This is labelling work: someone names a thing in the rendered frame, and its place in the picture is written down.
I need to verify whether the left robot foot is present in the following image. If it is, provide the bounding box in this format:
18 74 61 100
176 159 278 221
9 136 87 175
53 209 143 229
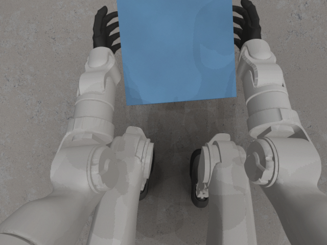
139 148 155 201

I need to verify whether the right robot foot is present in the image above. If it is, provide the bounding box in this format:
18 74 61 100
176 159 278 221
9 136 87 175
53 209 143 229
190 149 209 208

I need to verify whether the carton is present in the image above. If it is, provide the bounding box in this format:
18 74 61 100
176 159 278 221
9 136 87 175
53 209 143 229
116 0 237 106

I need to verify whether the left robot hand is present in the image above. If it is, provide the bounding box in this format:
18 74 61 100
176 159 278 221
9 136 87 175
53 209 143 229
92 6 121 54

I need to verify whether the right robot forearm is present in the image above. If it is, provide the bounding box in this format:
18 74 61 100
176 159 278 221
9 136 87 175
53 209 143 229
237 39 321 174

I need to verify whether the right robot hand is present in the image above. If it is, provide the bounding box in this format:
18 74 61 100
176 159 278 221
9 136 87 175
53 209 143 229
232 0 261 50

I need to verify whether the right robot upper arm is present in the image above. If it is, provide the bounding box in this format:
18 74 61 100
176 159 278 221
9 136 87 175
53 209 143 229
244 136 327 245

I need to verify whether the left robot forearm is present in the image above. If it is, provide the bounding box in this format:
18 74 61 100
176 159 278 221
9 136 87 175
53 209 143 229
50 47 121 177

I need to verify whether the left robot upper arm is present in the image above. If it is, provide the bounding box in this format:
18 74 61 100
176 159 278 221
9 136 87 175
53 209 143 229
0 144 120 245

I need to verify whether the robot foot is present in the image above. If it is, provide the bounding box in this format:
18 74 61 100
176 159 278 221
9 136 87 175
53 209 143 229
190 149 209 208
139 148 155 201

